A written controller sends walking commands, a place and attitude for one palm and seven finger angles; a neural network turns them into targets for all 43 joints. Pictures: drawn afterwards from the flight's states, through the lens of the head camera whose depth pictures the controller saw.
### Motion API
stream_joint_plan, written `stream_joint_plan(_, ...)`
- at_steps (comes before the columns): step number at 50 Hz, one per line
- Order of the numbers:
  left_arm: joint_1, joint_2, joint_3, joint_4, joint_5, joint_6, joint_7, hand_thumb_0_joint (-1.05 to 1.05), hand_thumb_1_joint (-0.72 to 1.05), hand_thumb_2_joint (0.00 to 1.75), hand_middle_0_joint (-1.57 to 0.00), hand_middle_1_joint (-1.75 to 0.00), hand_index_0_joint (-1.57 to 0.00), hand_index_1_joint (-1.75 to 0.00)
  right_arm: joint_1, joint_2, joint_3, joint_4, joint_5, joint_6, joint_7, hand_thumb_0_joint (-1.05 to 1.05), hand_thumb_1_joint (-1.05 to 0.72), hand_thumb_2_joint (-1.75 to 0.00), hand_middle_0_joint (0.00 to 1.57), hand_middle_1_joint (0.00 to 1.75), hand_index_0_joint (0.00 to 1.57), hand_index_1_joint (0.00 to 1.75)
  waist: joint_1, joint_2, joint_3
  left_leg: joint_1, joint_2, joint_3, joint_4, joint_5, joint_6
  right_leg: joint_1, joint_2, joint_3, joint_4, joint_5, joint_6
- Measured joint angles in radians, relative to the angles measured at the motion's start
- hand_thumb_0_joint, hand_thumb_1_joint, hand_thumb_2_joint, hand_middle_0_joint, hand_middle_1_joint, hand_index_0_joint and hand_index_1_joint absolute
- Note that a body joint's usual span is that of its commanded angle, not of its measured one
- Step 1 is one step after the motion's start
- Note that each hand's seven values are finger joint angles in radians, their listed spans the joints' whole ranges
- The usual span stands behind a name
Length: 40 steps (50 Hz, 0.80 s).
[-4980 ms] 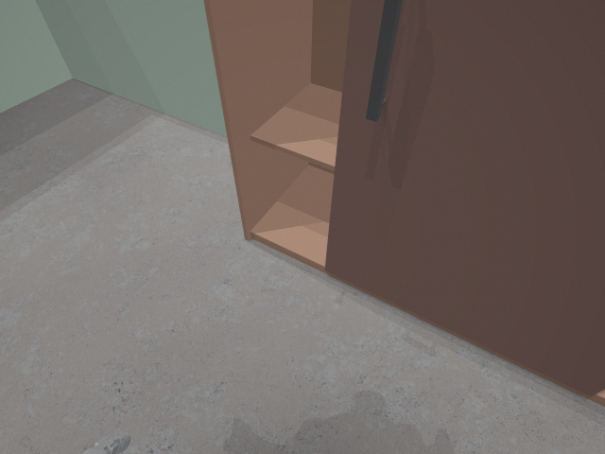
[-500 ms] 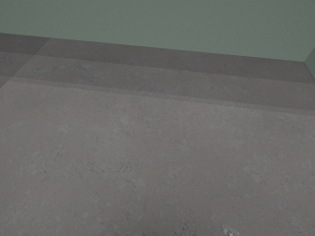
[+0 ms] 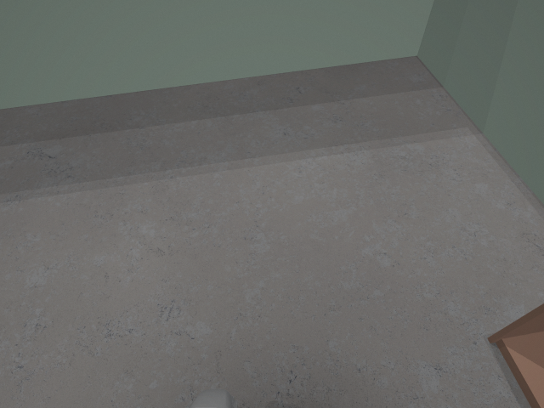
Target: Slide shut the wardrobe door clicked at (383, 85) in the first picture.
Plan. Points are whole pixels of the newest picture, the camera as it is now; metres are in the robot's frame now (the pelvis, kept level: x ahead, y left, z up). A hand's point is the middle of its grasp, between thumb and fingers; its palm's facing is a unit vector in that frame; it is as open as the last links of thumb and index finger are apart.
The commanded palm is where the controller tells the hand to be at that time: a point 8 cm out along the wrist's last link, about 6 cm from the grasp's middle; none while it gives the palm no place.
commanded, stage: turn to face it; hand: right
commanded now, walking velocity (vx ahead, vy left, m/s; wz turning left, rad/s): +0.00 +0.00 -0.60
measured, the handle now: out of the picture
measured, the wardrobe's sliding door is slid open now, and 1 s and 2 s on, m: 0.37 0.37 0.37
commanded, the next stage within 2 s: none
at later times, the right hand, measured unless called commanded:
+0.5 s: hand out of the picture -0.02 -0.15 -0.16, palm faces +0.33 +0.91 -0.26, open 7.4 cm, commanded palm none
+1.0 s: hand out of the picture -0.08 -0.24 -0.16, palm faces +0.59 +0.76 -0.27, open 7.4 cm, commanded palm none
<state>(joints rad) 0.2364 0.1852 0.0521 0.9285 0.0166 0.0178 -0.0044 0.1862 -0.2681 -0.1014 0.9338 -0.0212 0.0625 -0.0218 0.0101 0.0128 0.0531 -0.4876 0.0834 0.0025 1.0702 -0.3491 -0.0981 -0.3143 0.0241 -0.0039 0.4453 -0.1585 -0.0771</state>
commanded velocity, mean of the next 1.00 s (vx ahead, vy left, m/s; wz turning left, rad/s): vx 0.00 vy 0.00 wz -0.60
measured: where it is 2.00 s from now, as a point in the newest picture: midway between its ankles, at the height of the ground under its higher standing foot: outside the picture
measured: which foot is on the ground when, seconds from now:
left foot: up 0.00-0.24, down 0.26-0.66, up 0.68-1.00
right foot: down 0.00-0.24, up 0.26-0.64, down 0.66-1.00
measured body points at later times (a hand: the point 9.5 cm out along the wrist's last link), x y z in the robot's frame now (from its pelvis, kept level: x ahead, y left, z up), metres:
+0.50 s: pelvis -0.03 +0.06 +0.00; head +0.01 +0.06 +0.44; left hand +0.11 +0.30 -0.15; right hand -0.03 -0.20 -0.14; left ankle -0.01 +0.18 -0.74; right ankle -0.08 -0.08 -0.67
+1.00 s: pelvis -0.05 +0.00 +0.00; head -0.02 -0.03 +0.45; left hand +0.16 +0.16 -0.14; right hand -0.11 -0.28 -0.14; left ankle +0.04 +0.15 -0.68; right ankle -0.10 -0.07 -0.74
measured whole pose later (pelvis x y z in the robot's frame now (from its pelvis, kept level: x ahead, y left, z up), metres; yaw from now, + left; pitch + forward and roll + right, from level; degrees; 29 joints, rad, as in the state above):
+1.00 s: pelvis -0.05 +0.00 +0.00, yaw -36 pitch +1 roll +1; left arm 0.19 0.21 0.05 0.91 0.02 0.03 -0.01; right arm 0.13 -0.27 -0.08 0.87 -0.02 0.06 -0.02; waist 0.01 0.01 0.07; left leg -0.47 0.08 0.00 1.00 -0.40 -0.10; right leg -0.25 0.05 0.07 0.47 -0.24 -0.05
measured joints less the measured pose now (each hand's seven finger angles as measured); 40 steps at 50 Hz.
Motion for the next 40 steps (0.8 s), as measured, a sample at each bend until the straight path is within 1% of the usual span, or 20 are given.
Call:
stream_joint_plan(4, -0.006, 0.000, 0.004, 0.001, 0.002, 0.010, -0.006, 0.01, 0.91, 0.89, -0.20, -0.30, -0.21, -0.30, -0.016, 0.015, 0.007, -0.009, 0.003, 0.004, -0.001, 0.00, -0.91, -0.90, 0.20, 0.30, 0.20, 0.29, 0.013, -0.013, -0.001, 0.046, -0.015, -0.007, -0.110, -0.041, 0.005, -0.013, 0.021, 0.045, -0.002, 0.017, 0.007)
stream_joint_plan(8, -0.014, 0.013, 0.013, 0.001, 0.005, 0.022, -0.009, 0.01, 0.91, 0.89, -0.20, -0.30, -0.21, -0.30, -0.038, 0.041, 0.021, -0.030, 0.008, -0.003, -0.002, 0.00, -0.91, -0.90, 0.20, 0.30, 0.20, 0.29, 0.025, -0.036, 0.002, 0.102, -0.044, -0.009, -0.245, -0.069, 0.021, -0.041, 0.038, 0.095, 0.012, 0.033, 0.024)
stream_joint_plan(10, -0.017, 0.023, 0.021, 0.002, 0.006, 0.030, -0.011, 0.01, 0.91, 0.89, -0.20, -0.30, -0.21, -0.30, -0.042, 0.055, 0.028, -0.043, 0.011, -0.011, -0.001, 0.00, -0.91, -0.90, 0.20, 0.30, 0.20, 0.29, 0.028, -0.047, -0.001, 0.146, -0.059, -0.007, -0.341, -0.058, 0.032, -0.057, 0.049, 0.120, 0.022, 0.040, 0.037)
stream_joint_plan(12, -0.013, 0.032, 0.030, -0.002, 0.002, 0.040, -0.013, 0.01, 0.91, 0.89, -0.20, -0.30, -0.21, -0.30, -0.031, 0.064, 0.036, -0.060, 0.012, -0.025, -0.001, 0.00, -0.91, -0.90, 0.20, 0.30, 0.20, 0.29, 0.024, -0.050, -0.013, 0.218, -0.063, 0.004, -0.506, -0.003, 0.050, -0.082, 0.067, 0.141, 0.050, 0.037, 0.054)
stream_joint_plan(13, -0.014, 0.037, 0.037, -0.002, -0.002, 0.045, -0.013, 0.01, 0.91, 0.89, -0.20, -0.30, -0.21, -0.30, -0.023, 0.067, 0.038, -0.066, 0.006, -0.034, -0.002, 0.00, -0.91, -0.90, 0.20, 0.30, 0.20, 0.29, 0.015, -0.047, -0.018, 0.234, -0.057, 0.003, -0.556, 0.007, 0.075, -0.113, 0.075, 0.137, 0.107, -0.030, 0.069)
stream_joint_plan(14, -0.020, 0.047, 0.044, 0.002, 0.000, 0.050, -0.013, 0.01, 0.91, 0.89, -0.20, -0.30, -0.21, -0.30, -0.018, 0.077, 0.044, -0.065, 0.002, -0.035, -0.005, 0.00, -0.91, -0.90, 0.20, 0.30, 0.20, 0.29, 0.010, -0.060, -0.015, 0.230, -0.060, 0.013, -0.547, 0.022, 0.087, -0.146, 0.072, 0.131, 0.199, -0.130, 0.084)
stream_joint_plan(15, -0.021, 0.057, 0.050, 0.003, 0.003, 0.055, -0.014, 0.01, 0.91, 0.89, -0.20, -0.30, -0.20, -0.30, -0.011, 0.085, 0.052, -0.064, 0.000, -0.031, -0.007, 0.00, -0.91, -0.90, 0.20, 0.30, 0.20, 0.29, 0.012, -0.069, -0.014, 0.235, -0.055, 0.029, -0.543, 0.036, 0.092, -0.180, 0.071, 0.119, 0.306, -0.193, 0.093)
stream_joint_plan(16, -0.021, 0.065, 0.054, 0.003, 0.006, 0.058, -0.017, 0.01, 0.91, 0.89, -0.20, -0.30, -0.20, -0.30, -0.002, 0.092, 0.056, -0.062, 0.000, -0.029, -0.007, 0.00, -0.91, -0.90, 0.20, 0.30, 0.20, 0.30, 0.015, -0.073, -0.015, 0.246, -0.047, 0.044, -0.551, 0.048, 0.092, -0.211, 0.068, 0.102, 0.411, -0.219, 0.101)
stream_joint_plan(19, -0.021, 0.081, 0.059, 0.002, 0.007, 0.060, -0.027, 0.01, 0.91, 0.89, -0.20, -0.30, -0.20, -0.30, 0.021, 0.099, 0.060, -0.054, 0.001, -0.031, -0.008, 0.00, -0.91, -0.90, 0.20, 0.30, 0.20, 0.30, 0.019, -0.065, -0.011, 0.279, -0.022, 0.077, -0.587, 0.071, 0.089, -0.257, 0.028, 0.049, 0.635, -0.201, 0.127)
stream_joint_plan(22, -0.018, 0.089, 0.059, 0.003, 0.003, 0.061, -0.031, 0.01, 0.91, 0.89, -0.20, -0.30, -0.20, -0.30, 0.029, 0.098, 0.064, -0.049, -0.002, -0.040, -0.006, 0.00, -0.91, -0.90, 0.20, 0.30, 0.20, 0.30, 0.024, -0.051, 0.001, 0.298, 0.002, 0.118, -0.595, 0.070, 0.087, -0.245, -0.019, 0.027, 0.696, -0.182, 0.148)
stream_joint_plan(24, -0.020, 0.092, 0.057, 0.009, 0.002, 0.067, -0.032, 0.01, 0.91, 0.89, -0.20, -0.30, -0.20, -0.30, 0.030, 0.097, 0.066, -0.049, -0.005, -0.044, -0.005, 0.00, -0.91, -0.90, 0.20, 0.30, 0.20, 0.30, 0.021, -0.043, 0.010, 0.302, 0.019, 0.147, -0.589, 0.062, 0.083, -0.217, -0.045, 0.016, 0.664, -0.195, 0.157)
stream_joint_plan(26, -0.029, 0.093, 0.053, 0.016, 0.001, 0.074, -0.032, 0.01, 0.91, 0.89, -0.20, -0.30, -0.20, -0.30, 0.032, 0.095, 0.067, -0.050, -0.009, -0.046, -0.003, 0.00, -0.91, -0.90, 0.21, 0.30, 0.20, 0.30, 0.013, -0.033, 0.020, 0.299, 0.037, 0.172, -0.575, 0.052, 0.077, -0.178, -0.064, 0.002, 0.593, -0.221, 0.162)
stream_joint_plan(30, -0.064, 0.087, 0.039, 0.014, -0.004, 0.070, -0.032, 0.01, 0.91, 0.89, -0.20, -0.30, -0.20, -0.30, 0.036, 0.077, 0.063, -0.050, -0.015, -0.044, 0.003, 0.00, -0.90, -0.90, 0.21, 0.30, 0.20, 0.30, -0.010, -0.007, 0.044, 0.278, 0.079, 0.213, -0.525, 0.026, 0.053, -0.081, -0.074, -0.040, 0.388, -0.265, 0.153)
stream_joint_plan(32, -0.079, 0.082, 0.031, 0.002, -0.007, 0.058, -0.032, 0.01, 0.91, 0.89, -0.20, -0.30, -0.20, -0.30, 0.041, 0.060, 0.057, -0.045, -0.013, -0.040, 0.005, 0.00, -0.90, -0.90, 0.21, 0.30, 0.20, 0.30, -0.017, 0.006, 0.050, 0.263, 0.102, 0.236, -0.483, 0.004, 0.034, -0.023, -0.068, -0.062, 0.259, -0.225, 0.143)
stream_joint_plan(33, -0.084, 0.082, 0.027, -0.008, -0.007, 0.048, -0.034, 0.01, 0.91, 0.89, -0.20, -0.30, -0.20, -0.30, 0.047, 0.049, 0.053, -0.044, -0.009, -0.037, 0.006, 0.00, -0.90, -0.90, 0.21, 0.30, 0.20, 0.30, -0.020, 0.013, 0.049, 0.246, 0.116, 0.243, -0.444, -0.015, 0.022, 0.011, -0.061, -0.069, 0.178, -0.162, 0.129)
stream_joint_plan(34, -0.095, 0.071, 0.025, -0.012, -0.005, 0.036, -0.033, 0.01, 0.91, 0.89, -0.20, -0.30, -0.20, -0.30, 0.046, 0.033, 0.045, -0.039, -0.004, -0.030, 0.007, 0.00, -0.90, -0.90, 0.21, 0.30, 0.20, 0.30, -0.023, 0.037, 0.055, 0.216, 0.135, 0.221, -0.377, -0.030, 0.019, 0.010, -0.041, -0.074, 0.173, -0.151, 0.099)
stream_joint_plan(35, -0.104, 0.062, 0.021, -0.018, -0.007, 0.025, -0.032, 0.01, 0.91, 0.89, -0.20, -0.30, -0.20, -0.30, 0.044, 0.018, 0.038, -0.031, -0.001, -0.018, 0.005, 0.00, -0.90, -0.90, 0.21, 0.30, 0.20, 0.30, -0.028, 0.052, 0.061, 0.177, 0.128, 0.176, -0.283, -0.096, 0.015, 0.002, -0.031, -0.073, 0.189, -0.164, 0.073)
stream_joint_plan(36, -0.110, 0.054, 0.015, -0.024, -0.008, 0.016, -0.031, 0.01, 0.91, 0.89, -0.20, -0.30, -0.20, -0.30, 0.042, 0.006, 0.033, -0.024, -0.001, -0.006, 0.003, 0.00, -0.91, -0.90, 0.21, 0.30, 0.20, 0.30, -0.032, 0.056, 0.062, 0.137, 0.107, 0.137, -0.187, -0.154, 0.014, 0.001, -0.030, -0.069, 0.196, -0.177, 0.055)
stream_joint_plan(38, -0.108, 0.041, 0.007, -0.035, -0.007, 0.005, -0.021, 0.01, 0.91, 0.89, -0.20, -0.30, -0.20, -0.30, 0.038, -0.009, 0.024, -0.009, -0.001, 0.012, -0.001, 0.00, -0.91, -0.90, 0.20, 0.30, 0.20, 0.30, -0.029, 0.050, 0.052, 0.071, 0.068, 0.094, -0.034, -0.175, 0.012, 0.009, -0.032, -0.053, 0.175, -0.178, 0.039)
stream_joint_plan(40, -0.101, 0.033, 0.002, -0.040, -0.004, 0.002, -0.011, 0.01, 0.91, 0.89, -0.20, -0.30, -0.20, -0.30, 0.025, -0.017, 0.017, -0.005, 0.000, 0.014, 0.001, 0.00, -0.91, -0.90, 0.20, 0.30, 0.20, 0.29, -0.022, 0.038, 0.045, 0.028, 0.044, 0.070, 0.045, -0.133, 0.009, 0.027, -0.029, -0.030, 0.132, -0.154, 0.038)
